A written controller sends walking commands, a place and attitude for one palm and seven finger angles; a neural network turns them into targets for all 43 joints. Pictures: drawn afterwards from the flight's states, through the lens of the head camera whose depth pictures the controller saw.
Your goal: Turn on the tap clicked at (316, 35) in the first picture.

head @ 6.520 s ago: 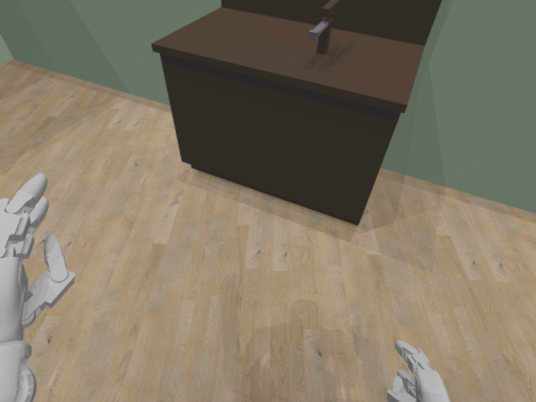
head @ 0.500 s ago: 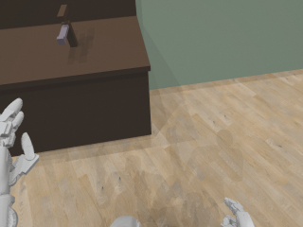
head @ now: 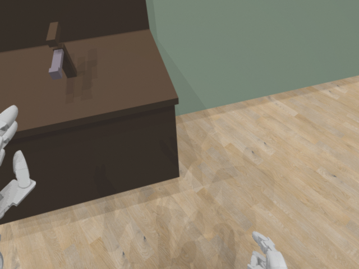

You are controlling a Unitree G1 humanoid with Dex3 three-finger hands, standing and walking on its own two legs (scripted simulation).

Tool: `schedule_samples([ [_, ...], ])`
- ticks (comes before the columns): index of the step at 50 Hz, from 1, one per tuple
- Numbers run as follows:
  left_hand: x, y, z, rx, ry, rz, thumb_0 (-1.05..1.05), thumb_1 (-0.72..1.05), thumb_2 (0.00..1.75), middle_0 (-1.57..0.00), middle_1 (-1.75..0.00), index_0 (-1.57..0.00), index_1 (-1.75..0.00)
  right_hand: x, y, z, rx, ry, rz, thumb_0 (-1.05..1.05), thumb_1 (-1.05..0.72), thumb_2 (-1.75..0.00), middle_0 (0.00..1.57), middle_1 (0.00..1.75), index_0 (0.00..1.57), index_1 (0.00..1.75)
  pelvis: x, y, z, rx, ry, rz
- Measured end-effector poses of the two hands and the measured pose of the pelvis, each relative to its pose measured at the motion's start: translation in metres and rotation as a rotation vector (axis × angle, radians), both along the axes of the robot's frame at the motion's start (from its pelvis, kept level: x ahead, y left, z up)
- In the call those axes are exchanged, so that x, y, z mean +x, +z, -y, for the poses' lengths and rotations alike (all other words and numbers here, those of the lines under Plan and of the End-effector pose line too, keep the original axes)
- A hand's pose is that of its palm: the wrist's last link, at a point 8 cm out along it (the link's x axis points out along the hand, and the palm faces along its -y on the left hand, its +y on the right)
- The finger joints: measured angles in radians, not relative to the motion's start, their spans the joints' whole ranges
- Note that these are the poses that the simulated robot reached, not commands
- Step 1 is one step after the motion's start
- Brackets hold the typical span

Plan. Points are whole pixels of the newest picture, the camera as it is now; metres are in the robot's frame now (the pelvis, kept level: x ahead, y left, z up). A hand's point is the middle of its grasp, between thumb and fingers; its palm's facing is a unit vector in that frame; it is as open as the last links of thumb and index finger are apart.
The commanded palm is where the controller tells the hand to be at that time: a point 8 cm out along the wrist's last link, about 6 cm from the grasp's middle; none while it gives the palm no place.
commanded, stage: take the last steps up to it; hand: left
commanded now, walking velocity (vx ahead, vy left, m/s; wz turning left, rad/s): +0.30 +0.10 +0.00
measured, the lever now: (55, 73) +0.64 +0.43 +0.07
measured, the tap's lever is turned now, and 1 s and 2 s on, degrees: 0 0 0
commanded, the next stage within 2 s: come to a stop and stand still in 0.88 s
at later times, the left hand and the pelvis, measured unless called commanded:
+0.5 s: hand (17, 120) +0.33 +0.32 +0.19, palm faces +0.41 -0.82 -0.39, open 7.4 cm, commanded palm +0.27 +0.35 +0.18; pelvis +0.10 +0.08 +0.00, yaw -1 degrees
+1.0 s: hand (56, 97) +0.41 +0.28 +0.18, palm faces +0.37 -0.84 -0.40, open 7.4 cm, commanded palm +0.35 +0.33 +0.18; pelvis +0.18 +0.06 +0.00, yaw -2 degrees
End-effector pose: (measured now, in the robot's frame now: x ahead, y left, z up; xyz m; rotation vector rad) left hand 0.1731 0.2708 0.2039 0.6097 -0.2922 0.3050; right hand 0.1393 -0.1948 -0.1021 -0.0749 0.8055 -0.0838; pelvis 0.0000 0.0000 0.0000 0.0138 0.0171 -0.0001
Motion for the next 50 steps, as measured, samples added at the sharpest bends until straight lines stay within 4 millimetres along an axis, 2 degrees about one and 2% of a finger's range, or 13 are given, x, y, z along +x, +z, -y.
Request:
schedule_samples([
  [3,0.01,-0.007,-0.002,0.014,0.03,-0.008,0.01,0.89,0.9,-0.21,-0.3,-0.21,-0.31,0.012,-0.016,0.004,-0.009,0.021,-0.038,0.02,-0.9,-0.9,0.2,0.3,0.2,0.3,0.012,-0.008,0.002,-0.011,0.017,0.015],
  [5,0.017,-0.01,-0.007,-0.022,0.053,-0.002,0.01,0.89,0.9,-0.21,-0.3,-0.22,-0.31,0.02,-0.017,0.011,-0.03,0.033,-0.065,0.02,-0.9,-0.9,0.2,0.3,0.2,0.3,0.019,-0.006,0.001,-0.005,0.018,0.023],
  [12,0.048,-0.016,-0.022,-0.086,0.055,-0.028,0.01,0.89,0.9,-0.21,-0.3,-0.21,-0.31,0.053,0.014,0.033,-0.139,0.003,-0.052,0.02,-0.9,-0.9,0.2,0.3,0.2,0.3,0.046,0.01,-0.014,0.01,0.014,0.012],
  [17,0.073,-0.012,-0.037,-0.081,-0.009,0.005,0.01,0.89,0.9,-0.21,-0.3,-0.22,-0.31,0.079,0.034,0.031,-0.221,-0.019,-0.011,0.02,-0.91,-0.9,0.2,0.3,0.2,0.3,0.068,0.01,-0.036,0.006,0.006,0.016],
  [21,0.094,-0.009,-0.064,-0.066,-0.039,0.095,0.01,0.89,0.9,-0.21,-0.3,-0.22,-0.31,0.104,0.039,0.012,-0.262,-0.057,0.047,0.02,-0.91,-0.9,0.2,0.3,0.2,0.3,0.092,-0.004,-0.062,-0.012,-0.014,0.029],
  [26,0.126,-0.003,-0.093,-0.081,-0.025,0.159,0.01,0.89,0.9,-0.21,-0.3,-0.21,-0.31,0.127,0.04,-0.035,-0.188,-0.05,0.077,0.02,-0.91,-0.9,0.19,0.3,0.2,0.3,0.107,0.0,-0.078,-0.029,-0.014,0.034],
  [31,0.139,0.007,-0.093,-0.096,-0.055,0.14,0.02,0.89,0.9,-0.21,-0.3,-0.21,-0.31,0.138,0.04,-0.076,-0.089,-0.007,0.07,0.02,-0.9,-0.9,0.2,0.3,0.2,0.3,0.122,0.009,-0.087,-0.044,-0.027,0.009],
  [36,0.146,0.006,-0.088,-0.073,-0.063,0.062,0.01,0.89,0.9,-0.21,-0.3,-0.21,-0.31,0.145,0.031,-0.09,-0.053,0.015,0.029,0.02,-0.9,-0.9,0.2,0.3,0.2,0.3,0.139,0.013,-0.089,-0.043,-0.03,0.001],
  [39,0.153,0.003,-0.09,-0.056,-0.023,0.024,0.01,0.89,0.9,-0.21,-0.3,-0.21,-0.31,0.15,0.024,-0.085,-0.05,0.016,0.008,0.02,-0.9,-0.9,0.2,0.3,0.21,0.3,0.149,0.012,-0.084,-0.036,-0.034,0.002],
  [42,0.165,0.0,-0.087,-0.051,0.022,0.012,0.01,0.89,0.9,-0.21,-0.3,-0.21,-0.31,0.157,0.017,-0.072,-0.053,0.012,0.003,0.02,-0.9,-0.9,0.2,0.3,0.21,0.3,0.159,0.008,-0.076,-0.024,-0.04,0.008],
  [46,0.183,-0.007,-0.069,-0.065,0.036,0.034,0.01,0.89,0.9,-0.21,-0.3,-0.21,-0.31,0.171,0.005,-0.044,-0.071,-0.001,0.009,0.02,-0.9,-0.9,0.2,0.3,0.21,0.3,0.17,-0.002,-0.063,-0.025,-0.036,0.019],
  [50,0.199,-0.012,-0.05,-0.123,-0.013,0.034,0.01,0.89,0.9,-0.21,-0.3,-0.21,-0.31,0.18,0.012,-0.016,-0.113,-0.031,0.0,0.02,-0.9,-0.9,0.2,0.3,0.2,0.3,0.178,0.002,-0.057,-0.006,-0.039,0.023],
])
